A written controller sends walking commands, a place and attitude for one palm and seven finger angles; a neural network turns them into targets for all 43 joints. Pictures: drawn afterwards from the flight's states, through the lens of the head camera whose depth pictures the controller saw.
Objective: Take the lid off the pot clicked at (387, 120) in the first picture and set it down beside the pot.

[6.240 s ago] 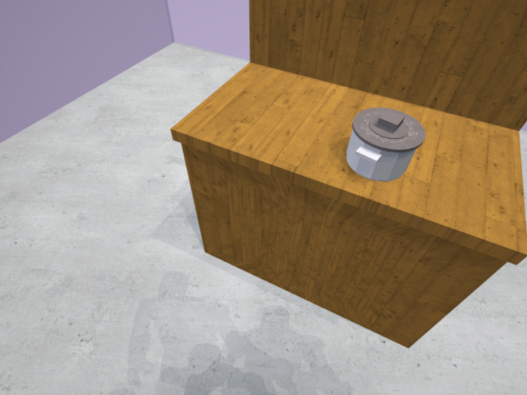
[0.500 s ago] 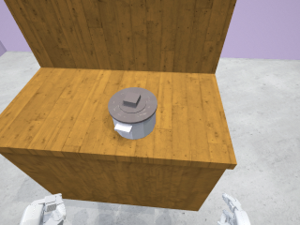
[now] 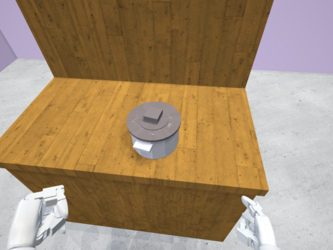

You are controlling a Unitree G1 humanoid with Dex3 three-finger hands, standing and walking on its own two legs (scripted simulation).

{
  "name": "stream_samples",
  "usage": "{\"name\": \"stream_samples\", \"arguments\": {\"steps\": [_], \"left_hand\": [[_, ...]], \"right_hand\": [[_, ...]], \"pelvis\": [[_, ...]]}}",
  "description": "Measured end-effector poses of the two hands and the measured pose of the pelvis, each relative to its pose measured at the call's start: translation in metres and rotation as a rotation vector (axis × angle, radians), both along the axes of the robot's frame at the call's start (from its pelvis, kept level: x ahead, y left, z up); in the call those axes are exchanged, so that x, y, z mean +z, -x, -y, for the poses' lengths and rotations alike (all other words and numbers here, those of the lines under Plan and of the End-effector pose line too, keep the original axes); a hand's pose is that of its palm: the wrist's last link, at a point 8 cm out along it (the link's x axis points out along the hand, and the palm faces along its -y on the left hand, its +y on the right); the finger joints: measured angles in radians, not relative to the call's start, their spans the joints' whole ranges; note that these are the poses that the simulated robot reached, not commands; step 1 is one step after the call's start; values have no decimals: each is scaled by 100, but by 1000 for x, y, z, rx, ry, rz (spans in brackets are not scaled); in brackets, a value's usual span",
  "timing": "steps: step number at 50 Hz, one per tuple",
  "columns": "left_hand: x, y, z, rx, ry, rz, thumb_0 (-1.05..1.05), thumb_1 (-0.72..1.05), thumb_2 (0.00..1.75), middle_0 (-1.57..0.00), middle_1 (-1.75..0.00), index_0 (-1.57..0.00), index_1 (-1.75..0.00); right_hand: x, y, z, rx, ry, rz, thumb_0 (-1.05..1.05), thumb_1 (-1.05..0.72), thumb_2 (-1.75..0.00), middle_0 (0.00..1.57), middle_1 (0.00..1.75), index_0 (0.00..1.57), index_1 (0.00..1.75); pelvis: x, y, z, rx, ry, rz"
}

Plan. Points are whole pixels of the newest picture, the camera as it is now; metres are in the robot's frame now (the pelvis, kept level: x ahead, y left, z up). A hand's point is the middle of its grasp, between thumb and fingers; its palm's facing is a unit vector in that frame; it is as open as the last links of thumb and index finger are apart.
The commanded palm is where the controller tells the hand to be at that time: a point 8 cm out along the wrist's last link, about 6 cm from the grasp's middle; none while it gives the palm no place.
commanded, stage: raise the hand higher, near the body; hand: left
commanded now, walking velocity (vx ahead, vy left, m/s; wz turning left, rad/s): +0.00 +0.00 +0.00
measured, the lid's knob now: (153, 114) +0.47 +0.11 +0.06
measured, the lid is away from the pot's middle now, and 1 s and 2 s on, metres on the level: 0.00 0.00 0.00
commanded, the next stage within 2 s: reach forward and open the fingers in 0.10 s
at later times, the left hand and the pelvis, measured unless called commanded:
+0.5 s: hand (48, 205) +0.17 +0.26 +0.09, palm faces -0.16 -0.07 -0.98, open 2.9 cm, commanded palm +0.16 +0.26 +0.14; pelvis -0.02 -0.01 +0.00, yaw -1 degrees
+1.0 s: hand (53, 179) +0.21 +0.26 +0.11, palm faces -0.18 -0.04 -0.98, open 7.9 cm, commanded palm +0.20 +0.26 +0.17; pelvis -0.04 +0.01 +0.00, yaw +0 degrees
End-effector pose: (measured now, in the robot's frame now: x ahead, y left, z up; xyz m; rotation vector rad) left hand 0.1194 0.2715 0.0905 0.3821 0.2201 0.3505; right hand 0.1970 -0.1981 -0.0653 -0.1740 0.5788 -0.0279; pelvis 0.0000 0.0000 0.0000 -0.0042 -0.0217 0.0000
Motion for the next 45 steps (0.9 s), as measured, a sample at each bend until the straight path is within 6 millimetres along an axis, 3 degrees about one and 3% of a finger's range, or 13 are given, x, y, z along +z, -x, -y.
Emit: {"name": "stream_samples", "arguments": {"steps": [11,18,22,29,45], "left_hand": [[35,-12,1,-34,-71,116,1,89,90,-130,-150,-130,-150],[51,-25,12,-196,-807,-141,1,84,90,-126,-145,-127,-145],[53,-30,11,-284,-1022,-270,1,76,93,-123,-135,-124,-135],[56,-41,13,-438,-1049,-394,0,56,103,-117,-113,-117,-112],[74,-68,8,-499,-1080,-287,0,11,119,-98,-56,-98,-56]], "right_hand": [[-10,15,4,-3,-6,-51,2,-90,-90,21,30,20,30],[-22,18,19,26,5,-167,2,-90,-90,21,30,20,30],[-27,16,28,8,-12,-192,2,-91,-90,21,30,20,30],[-27,13,36,-17,-21,-169,2,-91,-90,20,30,20,30],[-29,42,27,-8,-22,-217,1,-91,-90,20,30,20,30]], "pelvis": [[1,1,2,-4,-1,7],[-3,10,5,-26,-5,-52],[-3,14,6,-24,-5,-58],[0,18,9,1,-5,-50],[4,36,1,11,1,-27]]}}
